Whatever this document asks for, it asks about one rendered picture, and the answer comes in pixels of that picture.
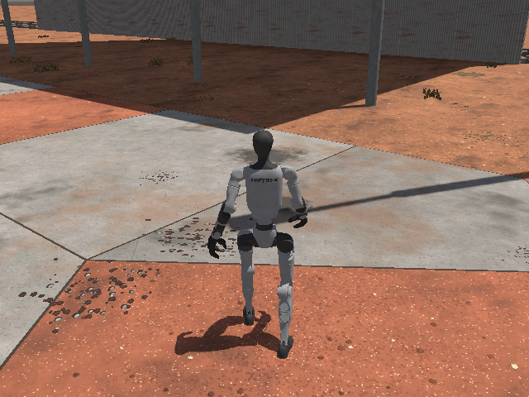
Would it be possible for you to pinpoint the right robot upper arm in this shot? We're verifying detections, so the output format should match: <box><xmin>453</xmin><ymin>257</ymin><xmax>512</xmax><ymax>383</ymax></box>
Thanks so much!
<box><xmin>280</xmin><ymin>165</ymin><xmax>304</xmax><ymax>209</ymax></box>

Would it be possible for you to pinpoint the left robot hand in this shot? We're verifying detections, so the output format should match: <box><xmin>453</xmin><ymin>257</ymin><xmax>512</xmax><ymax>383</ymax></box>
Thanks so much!
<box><xmin>207</xmin><ymin>236</ymin><xmax>226</xmax><ymax>259</ymax></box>

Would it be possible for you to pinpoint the right robot hand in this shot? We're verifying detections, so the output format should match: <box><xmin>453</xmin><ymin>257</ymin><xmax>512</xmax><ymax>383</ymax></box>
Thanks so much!
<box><xmin>288</xmin><ymin>215</ymin><xmax>307</xmax><ymax>228</ymax></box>

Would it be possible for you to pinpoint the robot left forearm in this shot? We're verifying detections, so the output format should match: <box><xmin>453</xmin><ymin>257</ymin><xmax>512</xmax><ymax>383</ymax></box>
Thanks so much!
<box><xmin>211</xmin><ymin>200</ymin><xmax>231</xmax><ymax>239</ymax></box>

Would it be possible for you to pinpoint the robot torso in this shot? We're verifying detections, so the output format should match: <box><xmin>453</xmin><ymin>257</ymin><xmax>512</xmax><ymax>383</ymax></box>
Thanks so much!
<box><xmin>245</xmin><ymin>162</ymin><xmax>283</xmax><ymax>248</ymax></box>

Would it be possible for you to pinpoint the robot right thigh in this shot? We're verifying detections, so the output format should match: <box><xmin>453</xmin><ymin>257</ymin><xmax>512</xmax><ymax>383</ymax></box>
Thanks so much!
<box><xmin>276</xmin><ymin>232</ymin><xmax>294</xmax><ymax>301</ymax></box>

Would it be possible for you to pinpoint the left robot upper arm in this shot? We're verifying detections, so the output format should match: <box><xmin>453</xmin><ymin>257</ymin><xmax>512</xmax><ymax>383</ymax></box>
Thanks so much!
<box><xmin>223</xmin><ymin>167</ymin><xmax>246</xmax><ymax>214</ymax></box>

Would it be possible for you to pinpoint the robot right forearm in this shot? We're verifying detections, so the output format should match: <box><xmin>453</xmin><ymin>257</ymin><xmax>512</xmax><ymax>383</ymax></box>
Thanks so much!
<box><xmin>295</xmin><ymin>196</ymin><xmax>307</xmax><ymax>219</ymax></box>

